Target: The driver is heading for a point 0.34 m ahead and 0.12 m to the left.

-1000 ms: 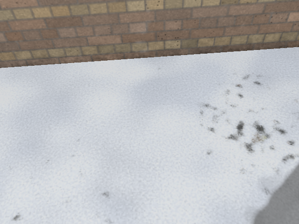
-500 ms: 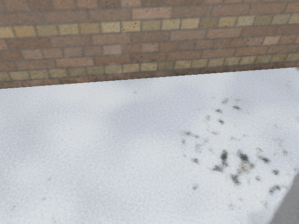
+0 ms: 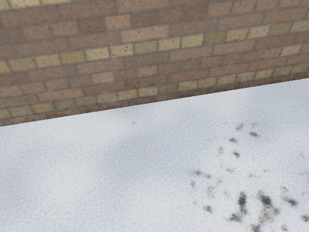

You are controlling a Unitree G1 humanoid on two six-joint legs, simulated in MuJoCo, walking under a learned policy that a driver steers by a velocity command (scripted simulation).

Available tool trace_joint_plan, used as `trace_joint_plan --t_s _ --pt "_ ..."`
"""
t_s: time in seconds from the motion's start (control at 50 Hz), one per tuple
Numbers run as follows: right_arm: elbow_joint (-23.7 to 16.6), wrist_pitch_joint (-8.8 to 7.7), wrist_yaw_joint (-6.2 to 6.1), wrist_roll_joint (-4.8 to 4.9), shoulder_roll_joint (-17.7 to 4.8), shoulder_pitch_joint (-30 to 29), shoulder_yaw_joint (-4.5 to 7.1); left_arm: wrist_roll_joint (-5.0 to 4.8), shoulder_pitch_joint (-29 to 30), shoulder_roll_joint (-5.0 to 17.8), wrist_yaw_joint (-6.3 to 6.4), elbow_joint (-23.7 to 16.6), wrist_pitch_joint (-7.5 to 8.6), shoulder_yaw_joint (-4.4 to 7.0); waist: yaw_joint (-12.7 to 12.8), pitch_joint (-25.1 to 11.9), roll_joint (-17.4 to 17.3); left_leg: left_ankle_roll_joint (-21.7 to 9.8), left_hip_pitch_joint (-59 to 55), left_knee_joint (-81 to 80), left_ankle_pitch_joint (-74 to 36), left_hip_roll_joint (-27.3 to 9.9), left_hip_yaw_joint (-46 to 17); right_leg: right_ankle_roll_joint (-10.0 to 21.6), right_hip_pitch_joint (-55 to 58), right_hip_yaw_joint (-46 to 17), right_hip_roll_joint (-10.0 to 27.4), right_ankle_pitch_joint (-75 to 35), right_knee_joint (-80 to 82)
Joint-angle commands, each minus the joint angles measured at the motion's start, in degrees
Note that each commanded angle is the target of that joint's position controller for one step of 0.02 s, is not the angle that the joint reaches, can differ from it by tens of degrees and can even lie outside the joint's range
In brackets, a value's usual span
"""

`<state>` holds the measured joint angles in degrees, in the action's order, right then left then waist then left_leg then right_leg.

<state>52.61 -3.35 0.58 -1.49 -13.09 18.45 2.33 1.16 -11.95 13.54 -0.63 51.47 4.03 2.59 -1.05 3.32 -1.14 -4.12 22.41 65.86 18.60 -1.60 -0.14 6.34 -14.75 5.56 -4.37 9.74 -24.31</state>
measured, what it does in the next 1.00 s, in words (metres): walks ahead: left foot, then right foot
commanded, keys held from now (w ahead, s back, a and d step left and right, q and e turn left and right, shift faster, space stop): w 0.02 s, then w+q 0.22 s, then no key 0.76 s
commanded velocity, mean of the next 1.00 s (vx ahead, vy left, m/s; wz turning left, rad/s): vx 0.23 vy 0.00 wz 0.13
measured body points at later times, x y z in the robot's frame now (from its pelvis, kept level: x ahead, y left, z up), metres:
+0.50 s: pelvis +0.26 +0.04 -0.01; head +0.29 +0.05 +0.44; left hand +0.22 +0.28 -0.16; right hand +0.40 -0.18 -0.14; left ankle +0.33 +0.10 -0.74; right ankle +0.14 -0.08 -0.65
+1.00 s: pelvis +0.33 +0.02 +0.01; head +0.33 +0.02 +0.46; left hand +0.31 +0.25 -0.15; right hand +0.38 -0.20 -0.15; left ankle +0.33 +0.10 -0.74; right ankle +0.34 -0.09 -0.74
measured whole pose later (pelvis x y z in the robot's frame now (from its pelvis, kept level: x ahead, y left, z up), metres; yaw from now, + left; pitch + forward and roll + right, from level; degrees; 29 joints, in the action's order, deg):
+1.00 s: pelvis +0.33 +0.02 +0.01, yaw +8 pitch -1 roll +0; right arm 60.5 -0.9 -1.4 -0.5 -10.0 15.5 0.3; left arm 0.4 -16.2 8.5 2.3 63.2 1.1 -0.3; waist -0.6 1.1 -0.5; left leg -3.4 9.4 21.8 11.1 2.4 3.7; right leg 0.2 -9.0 1.1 0.4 12.7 -23.1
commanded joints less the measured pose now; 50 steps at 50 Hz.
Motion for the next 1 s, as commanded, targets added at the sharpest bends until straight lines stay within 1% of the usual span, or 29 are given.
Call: trace_joint_plan --t_s 0.02,0.06,0.1,0.16,0.24,0.26,0.3,0.32,0.34,0.36,0.38,0.4,0.42,0.44,0.46,0.48,0.5,0.52,0.56,0.6,0.66,0.74,0.78,0.8,0.82,0.84,0.86,0.92,1.0 --pt "-1.4 1.07 0.97 -0.88 -2.8 5.0 0.75 -0.57 -4.7 4.5 0.09 0.0 1.93 0.82 -1.1 -1.6 3.7 1.0 6.1 -1.8 -2.8 -3.8 -1.2 6.7 4.6 -16.4 16.0 -10.2 15.9" --pt "-2.3 1.67 1.37 -0.58 -3.0 1.1 0.85 -0.55 -6.2 5.7 0.13 0.9 2.40 1.13 -0.8 0.0 3.7 1.6 10.5 -4.4 -6.8 -4.5 -0.8 6.2 5.5 -12.9 15.6 -9.8 18.3" --pt "-3.9 1.80 1.54 -0.14 -3.3 -4.1 0.90 -0.35 -8.4 5.3 0.23 1.8 2.43 0.95 0.5 1.7 3.6 2.0 14.6 -8.2 -11.5 -4.5 -1.2 4.8 6.9 -9.6 14.8 -11.8 19.3" --pt "-5.5 1.44 1.72 0.35 -2.7 -9.5 0.54 -0.41 -10.3 5.0 0.42 2.7 2.55 0.55 1.6 2.2 3.8 1.9 15.4 -16.3 -18.0 -2.9 -0.6 2.3 9.0 -4.5 13.7 -17.6 18.9" --pt "-7.9 1.16 2.01 0.12 -1.7 -16.7 -0.40 -0.29 -13.9 4.9 1.29 4.4 2.62 0.05 3.8 3.1 3.9 0.7 14.5 -26.0 -21.6 -1.5 3.8 0.9 14.5 -0.4 14.8 -25.4 17.9" --pt "-8.4 0.97 1.98 -0.13 -1.2 -18.0 -0.66 -0.22 -15.1 4.4 1.57 5.2 2.42 -0.23 4.2 3.8 3.3 0.2 13.9 -28.6 -20.8 -0.8 4.9 0.8 16.0 0.5 15.0 -31.0 16.2" --pt "-8.1 0.48 1.58 -0.54 -0.9 -16.9 -0.82 -0.04 -16.2 4.9 2.11 6.5 1.96 -0.49 3.5 2.6 4.2 -1.0 9.8 -31.9 -17.2 2.1 7.2 0.4 19.2 1.5 15.6 -47.1 10.5" --pt "-7.0 0.17 1.21 -0.79 -1.4 -13.8 -0.66 -0.07 -15.8 5.6 2.49 6.8 1.82 -0.46 2.2 0.8 5.5 -1.8 6.3 -32.3 -14.8 4.0 7.9 -0.1 20.4 1.5 15.7 -55.9 6.3" --pt "-5.2 -0.21 0.76 -0.97 -2.3 -8.7 -0.31 -0.08 -14.8 6.3 2.85 6.9 1.61 -0.35 0.2 -1.6 6.7 -2.8 1.6 -33.2 -13.1 5.8 8.0 -0.4 21.0 1.3 15.7 -61.0 0.5" --pt "-2.7 -0.89 0.31 -1.20 -3.6 -1.8 0.28 -0.23 -13.8 6.9 2.92 6.9 1.33 -0.30 -2.8 -4.9 6.9 -4.0 -5.2 -37.4 -15.7 6.4 6.7 -0.6 20.5 1.1 15.2 -58.5 -7.8" --pt "-0.6 -1.72 -0.11 -2.13 -5.3 4.4 0.85 -1.15 -12.2 7.0 2.76 6.4 1.29 -0.44 -6.3 -8.1 5.6 -5.6 -16.2 -42.6 -27.8 3.1 4.0 -1.4 14.3 2.2 13.4 -47.0 -18.2" --pt "0.8 -1.84 -0.58 -2.99 -11.4 10.7 2.28 -1.84 -13.9 3.7 2.60 4.1 1.60 -1.30 -6.6 -16.4 -3.4 -10.2 -33.8 -34.3 -61.5 -12.7 -9.2 -2.8 0.3 4.1 8.2 -11.1 -37.7" --pt "1.0 -1.23 -0.38 -0.20 -12.5 10.6 2.63 -4.37 -22.7 1.0 2.15 5.7 0.99 -1.60 -2.6 -28.4 -9.8 -21.5 -46.3 -34.1 -83.4 -25.8 -27.1 -4.2 -11.3 -2.9 0.1 28.1 -54.2" --pt "-0.4 -0.60 -0.31 1.99 -10.7 6.8 2.49 -2.60 -17.9 5.3 2.31 5.9 0.10 -0.38 -3.0 -24.9 0.4 -20.0 -37.6 -38.1 -74.7 -22.1 -21.2 -4.4 -11.3 -9.7 2.8 22.5 -53.7" --pt "-1.1 -0.35 -0.60 1.98 -7.9 0.2 1.54 -1.74 -12.7 3.8 2.09 4.3 -0.06 -0.59 -1.4 -14.7 -1.4 -17.6 -28.7 -42.6 -63.1 -19.3 -16.2 -4.5 -14.1 -9.0 4.6 19.5 -50.6" --pt "-1.1 -0.15 -0.84 1.72 -4.3 -3.0 0.47 -0.61 -10.8 3.1 2.01 4.3 -0.39 -0.57 0.3 -7.5 1.0 -14.4 -20.1 -46.5 -55.6 -16.3 -12.4 -4.8 -13.1 -8.3 6.4 17.1 -45.7" --pt "-1.0 -0.17 -1.20 1.75 -2.7 -4.5 -0.17 0.45 -10.2 2.8 1.88 4.3 -1.35 -0.39 1.8 -4.6 0.8 -12.0 -14.3 -48.8 -51.8 -13.7 -9.1 -5.2 -10.3 -8.2 7.4 15.3 -41.4" --pt "-0.6 -0.17 -1.39 1.44 -2.3 -5.0 -0.53 1.07 -12.4 1.3 1.66 5.3 -2.44 -0.64 3.2 -4.4 0.2 -10.7 -9.8 -49.8 -50.7 -12.0 -6.3 -5.7 -5.5 -7.3 7.2 13.5 -38.9" --pt "0.0 -0.74 -1.27 0.55 -3.3 -4.7 -0.60 0.56 -14.7 -0.9 1.50 6.5 -3.66 -0.99 4.6 -6.2 -0.6 -10.2 -6.5 -49.9 -53.0 -10.2 -3.0 -6.4 -0.8 -6.1 6.1 11.3 -34.7" --pt "0.5 -0.96 -1.04 0.21 -4.2 -5.0 -0.67 0.29 -13.7 -0.9 1.78 6.8 -4.29 -1.01 4.9 -6.6 -2.4 -9.2 -6.0 -50.2 -48.5 -9.1 -1.4 -6.6 -0.2 -5.7 6.3 9.7 -28.3" --pt "1.6 -0.16 -1.09 0.04 -4.6 -3.5 -0.74 0.31 -9.2 0.3 2.50 6.5 -5.10 -0.97 2.9 -6.0 -5.0 -7.7 -6.0 -51.8 -30.9 -8.4 -2.6 -6.6 0.2 -5.0 6.6 7.8 -20.2" --pt "2.7 1.32 -1.57 0.04 -4.3 -2.7 -0.78 0.03 -6.1 0.2 2.92 7.1 -5.13 -1.27 1.5 -2.8 -4.4 -7.5 -4.5 -53.3 -8.5 -9.2 -7.0 -6.2 1.9 -4.7 6.6 8.0 -11.8" --pt "3.0 1.73 -1.85 0.61 -3.9 -3.4 -0.97 0.21 -7.6 -0.7 3.16 8.2 -4.45 -1.79 2.8 -1.4 -1.9 -5.2 -2.8 -51.2 -5.1 -8.3 -7.5 -5.5 7.1 -4.8 6.8 1.7 -0.6" --pt "3.3 1.65 -1.90 0.59 -3.0 -2.2 -1.18 0.55 -8.6 0.4 3.34 8.7 -3.81 -1.80 2.5 -1.4 0.1 -3.0 -2.1 -50.0 -5.1 -7.3 -7.7 -5.2 10.0 -8.3 9.8 -2.3 2.9" --pt "3.4 1.56 -1.79 0.60 -2.2 0.0 -1.09 0.95 -9.3 2.9 3.48 8.9 -3.08 -1.59 0.5 -1.3 3.9 -1.4 -2.2 -47.0 -5.3 -4.2 -5.4 -4.4 10.7 -13.0 14.3 -8.5 4.0" --pt "4.6 1.92 -1.64 1.45 0.2 2.7 -1.45 -0.52 -6.4 3.2 3.26 9.6 -3.02 -1.54 -2.0 -0.1 10.3 -0.3 -7.6 -48.2 -5.6 -0.5 -2.1 -2.8 3.1 -14.3 14.3 -4.6 5.1" --pt "5.6 2.16 -1.84 1.18 -1.3 2.0 -1.24 -0.65 -5.2 0.6 2.85 9.3 -2.73 -2.10 -1.1 0.3 7.8 0.3 -12.6 -47.7 -8.1 -1.0 -2.4 -3.4 -0.3 -13.7 13.3 -1.2 6.6" --pt "6.3 2.33 -2.01 1.00 -2.6 0.4 -0.83 -0.82 -6.1 0.3 3.03 10.2 -2.50 -2.17 -0.1 -0.2 5.0 0.0 -14.4 -47.4 -11.9 -2.7 -3.5 -4.5 1.5 -10.8 10.6 -2.1 6.4" --pt "7.8 2.21 -2.35 1.05 -1.0 0.5 -1.35 -0.74 -7.2 -0.2 3.15 11.3 -2.66 -2.21 0.4 -0.2 2.3 0.6 -13.2 -48.0 -12.2 -3.0 -3.4 -3.9 4.4 -10.6 10.7 -4.5 5.9"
